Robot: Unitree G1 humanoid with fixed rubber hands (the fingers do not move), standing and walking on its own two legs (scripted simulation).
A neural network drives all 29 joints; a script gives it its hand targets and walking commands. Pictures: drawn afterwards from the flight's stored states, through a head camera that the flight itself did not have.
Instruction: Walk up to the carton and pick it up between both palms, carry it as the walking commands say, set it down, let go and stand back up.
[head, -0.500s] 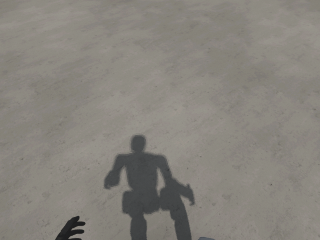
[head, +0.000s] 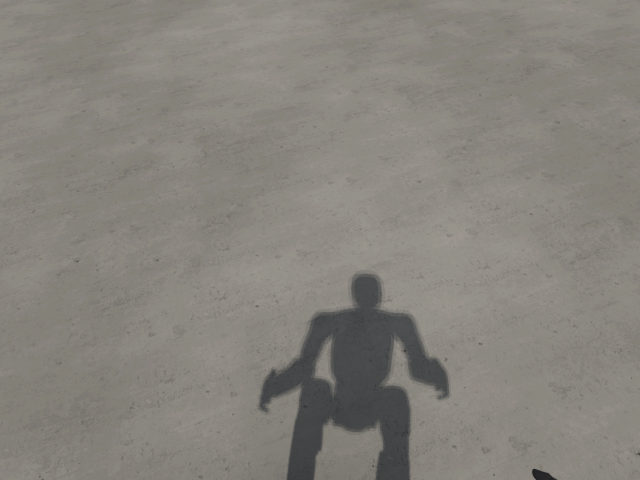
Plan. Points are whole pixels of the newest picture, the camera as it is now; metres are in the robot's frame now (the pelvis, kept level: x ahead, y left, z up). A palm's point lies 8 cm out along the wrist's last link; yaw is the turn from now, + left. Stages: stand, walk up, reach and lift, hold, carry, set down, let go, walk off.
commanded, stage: walk up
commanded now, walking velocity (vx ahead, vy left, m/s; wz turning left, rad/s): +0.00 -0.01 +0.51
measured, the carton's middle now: out of the picture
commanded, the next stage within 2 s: none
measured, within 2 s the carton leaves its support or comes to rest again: neither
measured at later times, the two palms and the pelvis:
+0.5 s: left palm out of the picture +0.03 +0.32 -0.10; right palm out of the picture +0.09 -0.22 -0.12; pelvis -0.03 +0.02 +0.00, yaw +13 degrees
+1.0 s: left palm out of the picture -0.14 +0.29 -0.13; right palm (453, 447) +0.20 -0.14 -0.11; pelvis -0.06 +0.02 -0.02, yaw +28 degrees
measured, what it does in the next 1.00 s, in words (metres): steps on the spot, turning left: left foot, then right foot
